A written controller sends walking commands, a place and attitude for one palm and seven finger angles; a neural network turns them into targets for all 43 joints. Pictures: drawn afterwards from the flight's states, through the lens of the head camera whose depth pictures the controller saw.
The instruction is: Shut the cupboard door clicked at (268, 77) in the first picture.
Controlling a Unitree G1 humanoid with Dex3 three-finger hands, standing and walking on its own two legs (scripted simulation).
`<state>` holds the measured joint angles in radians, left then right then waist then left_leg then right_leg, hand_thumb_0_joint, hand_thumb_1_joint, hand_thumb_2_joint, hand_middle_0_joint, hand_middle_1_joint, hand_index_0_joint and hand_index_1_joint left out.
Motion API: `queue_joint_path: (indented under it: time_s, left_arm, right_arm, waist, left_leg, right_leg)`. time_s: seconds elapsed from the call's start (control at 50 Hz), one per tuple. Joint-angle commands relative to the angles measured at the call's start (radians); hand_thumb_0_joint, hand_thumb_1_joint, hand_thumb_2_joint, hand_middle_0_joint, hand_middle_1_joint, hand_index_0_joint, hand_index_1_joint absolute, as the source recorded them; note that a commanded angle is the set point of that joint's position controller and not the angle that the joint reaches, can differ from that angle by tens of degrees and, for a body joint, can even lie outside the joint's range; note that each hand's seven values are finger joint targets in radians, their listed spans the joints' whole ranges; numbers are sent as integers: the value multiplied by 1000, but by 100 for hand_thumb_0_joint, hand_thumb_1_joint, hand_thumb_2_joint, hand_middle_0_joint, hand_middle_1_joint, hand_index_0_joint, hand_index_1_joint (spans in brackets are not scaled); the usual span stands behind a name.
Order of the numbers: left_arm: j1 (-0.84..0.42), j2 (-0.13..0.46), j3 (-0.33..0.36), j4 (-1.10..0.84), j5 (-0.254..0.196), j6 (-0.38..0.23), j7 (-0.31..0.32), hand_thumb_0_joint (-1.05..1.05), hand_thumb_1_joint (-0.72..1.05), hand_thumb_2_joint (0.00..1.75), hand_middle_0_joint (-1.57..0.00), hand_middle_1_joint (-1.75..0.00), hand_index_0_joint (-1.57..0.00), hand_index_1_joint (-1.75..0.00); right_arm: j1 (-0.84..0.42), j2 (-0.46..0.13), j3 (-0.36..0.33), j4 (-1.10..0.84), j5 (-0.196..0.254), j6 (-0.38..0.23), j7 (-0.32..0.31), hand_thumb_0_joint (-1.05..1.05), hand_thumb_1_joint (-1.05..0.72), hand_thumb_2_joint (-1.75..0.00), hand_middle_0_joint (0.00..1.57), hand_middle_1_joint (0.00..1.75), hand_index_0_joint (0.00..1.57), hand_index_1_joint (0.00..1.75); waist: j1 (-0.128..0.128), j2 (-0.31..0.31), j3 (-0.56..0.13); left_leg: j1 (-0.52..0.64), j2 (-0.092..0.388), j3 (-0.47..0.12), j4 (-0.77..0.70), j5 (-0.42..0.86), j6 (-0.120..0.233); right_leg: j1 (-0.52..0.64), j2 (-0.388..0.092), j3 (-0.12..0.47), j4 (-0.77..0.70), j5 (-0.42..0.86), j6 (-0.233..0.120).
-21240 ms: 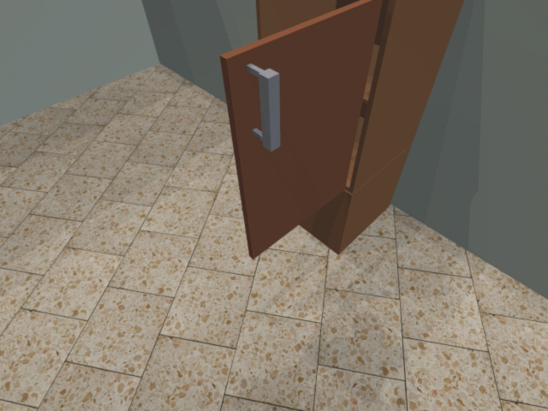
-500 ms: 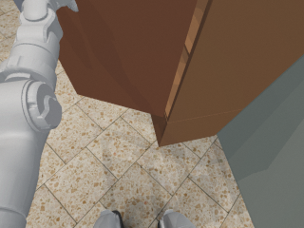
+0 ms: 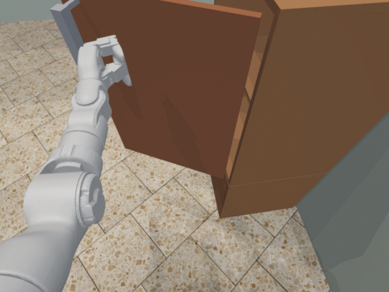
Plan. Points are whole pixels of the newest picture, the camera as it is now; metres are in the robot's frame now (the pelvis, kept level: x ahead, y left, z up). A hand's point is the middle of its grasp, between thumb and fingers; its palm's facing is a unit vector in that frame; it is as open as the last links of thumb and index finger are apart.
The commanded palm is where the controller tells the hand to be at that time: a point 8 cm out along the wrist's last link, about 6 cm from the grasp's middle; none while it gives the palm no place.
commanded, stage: pull the fist back off the door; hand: left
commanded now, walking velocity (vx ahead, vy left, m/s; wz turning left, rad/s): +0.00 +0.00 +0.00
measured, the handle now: (80, 38) +0.64 +0.19 +0.17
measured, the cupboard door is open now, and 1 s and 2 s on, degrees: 62 62 62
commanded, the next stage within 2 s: draw the hand back to the body in 0.18 s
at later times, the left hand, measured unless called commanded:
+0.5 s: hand (118, 82) +0.47 +0.09 +0.18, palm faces +0.05 -1.00 -0.02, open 3.1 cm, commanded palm +0.42 +0.15 +0.18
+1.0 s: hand (45, 171) +0.30 +0.18 +0.17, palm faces +0.20 -0.96 -0.20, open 3.1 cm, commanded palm +0.26 +0.23 +0.19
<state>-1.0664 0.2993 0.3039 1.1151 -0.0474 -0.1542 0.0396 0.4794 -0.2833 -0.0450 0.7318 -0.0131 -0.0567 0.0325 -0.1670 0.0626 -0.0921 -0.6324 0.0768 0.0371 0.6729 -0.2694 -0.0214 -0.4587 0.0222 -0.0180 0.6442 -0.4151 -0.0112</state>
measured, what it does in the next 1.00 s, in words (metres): stands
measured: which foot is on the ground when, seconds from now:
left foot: down 0.00-1.00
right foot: down 0.00-1.00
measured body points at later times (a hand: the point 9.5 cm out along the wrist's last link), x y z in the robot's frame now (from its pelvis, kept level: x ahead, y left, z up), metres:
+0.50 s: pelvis -0.01 -0.01 +0.00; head +0.02 -0.04 +0.45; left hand +0.46 +0.15 +0.18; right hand +0.02 -0.27 -0.13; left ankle +0.03 +0.14 -0.72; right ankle -0.07 -0.11 -0.72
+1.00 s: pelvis -0.02 +0.00 +0.02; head -0.04 -0.03 +0.47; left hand +0.28 +0.23 +0.19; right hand +0.20 -0.23 -0.05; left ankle +0.03 +0.14 -0.72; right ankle -0.07 -0.11 -0.72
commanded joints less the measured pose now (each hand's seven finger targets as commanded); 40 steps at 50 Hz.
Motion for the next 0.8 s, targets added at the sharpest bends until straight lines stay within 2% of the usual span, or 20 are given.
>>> queue_joint_path:
  time_s: [0.0,0.08,0.12,0.16,0.18,0.24,0.28,0.34,0.4,0.44,0.46,0.48,0.5,0.58,0.6,0.64,0.66,0.7,0.74,0.78]
  left_arm:
    - [-511,89,-82,-296,-20,-55,-4,0,90,90,-130,-150,-130,-150]
    - [-511,50,-99,-301,-45,-33,11,0,90,90,-130,-150,-130,-150]
    - [-568,38,-112,-315,-47,-34,24,0,90,90,-130,-150,-130,-150]
    - [-568,96,-71,-260,-36,-35,39,0,90,90,-130,-150,-130,-150]
    - [-598,83,-86,-247,-30,-40,42,0,90,90,-130,-150,-130,-150]
    - [-593,118,-60,-205,-18,-57,51,0,90,90,-130,-150,-130,-150]
    - [-586,106,-68,-181,-18,-60,42,0,90,90,-130,-150,-130,-150]
    - [-367,207,39,-152,-26,-59,16,0,90,90,-130,-150,-130,-150]
    - [-255,183,13,-302,-30,-61,-27,0,90,90,-130,-150,-130,-150]
    - [-133,196,31,-412,-57,-52,-50,0,90,90,-130,-150,-130,-150]
    - [-106,157,-4,-480,-74,-36,-66,0,90,90,-130,-150,-130,-150]
    - [-106,171,7,-532,-87,-26,-76,0,90,90,-130,-150,-130,-150]
    - [-67,144,-22,-578,-101,-5,-87,0,90,90,-130,-150,-130,-150]
    - [-47,148,-47,-798,-125,27,-102,0,90,90,-130,-150,-130,-150]
    - [5,114,-76,-827,-132,40,-107,0,90,90,-130,-150,-130,-150]
    - [49,136,-65,-884,-140,54,-114,0,90,90,-130,-150,-130,-150]
    - [111,145,-50,-896,-146,69,-118,0,90,90,-130,-150,-130,-150]
    - [193,115,-72,-920,-155,103,-133,0,90,90,-127,-147,-127,-147]
    - [285,156,-29,-940,-168,135,-146,0,90,90,-122,-141,-122,-141]
    - [324,128,-52,-1011,-181,166,-166,0,90,90,-116,-135,-116,-135]
  right_arm:
    - [65,-122,-45,-66,18,-34,-10,0,-90,-90,20,30,20,30]
    - [22,-124,-40,-72,30,-36,-19,0,-90,-90,20,30,20,30]
    - [4,-120,-36,-70,31,-39,-22,0,-90,-90,20,30,20,30]
    - [-6,-122,-30,-58,24,-35,-29,0,-90,-90,20,30,20,30]
    - [-9,-120,-25,-60,28,-37,-29,0,-90,-90,20,30,20,30]
    - [-2,-125,-25,-57,19,-39,-28,0,-90,-90,20,30,20,30]
    - [-19,-121,-19,-68,23,-41,-27,0,-90,-90,20,30,20,30]
    - [-18,-129,-18,-106,20,-30,-27,0,-90,-90,20,30,20,30]
    - [-62,-115,-17,-154,30,-18,-32,0,-90,-90,20,30,20,30]
    - [-80,-120,-22,-181,45,-15,-37,0,-90,-90,20,30,20,30]
    - [-109,-113,-19,-189,52,-13,-40,0,-90,-90,20,30,20,30]
    - [-117,-114,-20,-190,61,-16,-46,0,-90,-90,20,30,20,30]
    - [-136,-110,-20,-192,63,-15,-51,0,-90,-90,20,30,20,30]
    - [-189,-100,-16,-187,75,-32,-75,0,-90,-90,20,30,20,30]
    - [-206,-93,-13,-187,73,-37,-80,0,-90,-90,20,30,20,30]
    - [-222,-97,-10,-185,76,-48,-89,0,-90,-90,20,30,20,30]
    - [-246,-94,-8,-185,76,-51,-92,0,-90,-90,20,30,20,30]
    - [-279,-89,2,-194,81,-57,-96,0,-90,-90,20,30,20,30]
    - [-297,-100,9,-206,83,-56,-100,0,-90,-90,20,30,20,30]
    - [-350,-89,20,-232,94,-56,-102,0,-90,-90,20,30,20,30]
  waist:
    - [4,-8,-392]
    - [6,-60,-360]
    - [-8,-69,-349]
    - [-2,-96,-332]
    - [-14,-101,-314]
    - [-9,-113,-343]
    - [-7,-96,-339]
    - [67,-143,-391]
    - [103,-109,-404]
    - [123,-155,-415]
    - [121,-145,-385]
    - [119,-169,-363]
    - [124,-157,-336]
    - [129,-65,-309]
    - [137,-41,-295]
    - [136,-65,-279]
    - [156,-51,-267]
    - [162,-46,-231]
    - [175,-112,-214]
    - [178,-87,-186]
  left_leg:
    - [488,-80,-18,12,385,52]
    - [496,-80,-22,0,357,52]
    - [497,-83,-23,3,338,54]
    - [465,-83,-25,-4,308,55]
    - [451,-84,-27,-4,286,55]
    - [446,-84,-32,2,291,56]
    - [431,-87,-26,4,269,54]
    - [382,-91,-14,-16,284,56]
    - [396,-94,9,-32,309,58]
    - [410,-95,17,-42,327,62]
    - [413,-95,24,-52,314,64]
    - [421,-93,22,-61,299,64]
    - [424,-94,25,-71,279,65]
    - [518,-89,17,-92,278,68]
    - [528,-91,18,-97,275,68]
    - [544,-92,15,-103,270,71]
    - [540,-92,13,-114,263,67]
    - [545,-94,12,-125,260,65]
    - [536,-94,6,-133,249,67]
    - [550,-94,8,-147,238,63]
  right_leg:
    - [-13,47,-21,-69,606,12]
    - [-24,41,-21,-76,577,16]
    - [-35,37,-16,-77,570,19]
    - [-23,30,-11,-75,553,21]
    - [-44,28,-9,-75,530,22]
    - [-32,22,-3,-64,529,22]
    - [-43,21,3,-66,521,23]
    - [80,15,5,-58,573,22]
    - [149,16,6,-61,644,21]
    - [212,16,7,-74,703,29]
    - [217,15,10,-86,733,36]
    - [215,14,9,-99,728,42]
    - [220,16,10,-110,713,44]
    - [188,23,4,-144,609,36]
    - [189,25,1,-149,587,30]
    - [190,22,0,-161,571,39]
    - [198,20,-2,-161,557,33]
    - [195,19,-9,-166,541,28]
    - [207,14,-7,-178,538,41]
    - [197,10,-9,-186,511,34]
